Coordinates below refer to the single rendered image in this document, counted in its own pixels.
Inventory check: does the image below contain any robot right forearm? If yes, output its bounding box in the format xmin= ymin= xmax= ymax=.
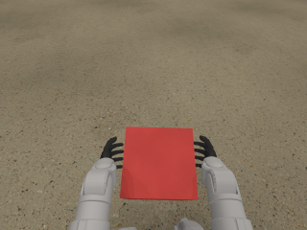
xmin=201 ymin=156 xmax=253 ymax=230

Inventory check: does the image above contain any right robot thigh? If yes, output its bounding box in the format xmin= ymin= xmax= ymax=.
xmin=174 ymin=220 xmax=204 ymax=230

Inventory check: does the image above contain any carton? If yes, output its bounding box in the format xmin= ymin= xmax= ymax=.
xmin=120 ymin=126 xmax=199 ymax=201

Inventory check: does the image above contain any robot left hand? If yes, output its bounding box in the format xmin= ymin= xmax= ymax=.
xmin=100 ymin=136 xmax=124 ymax=169

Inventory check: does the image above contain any robot left forearm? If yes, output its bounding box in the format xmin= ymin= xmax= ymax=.
xmin=69 ymin=157 xmax=117 ymax=230

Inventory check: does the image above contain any robot right hand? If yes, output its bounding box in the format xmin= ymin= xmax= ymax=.
xmin=194 ymin=135 xmax=217 ymax=168

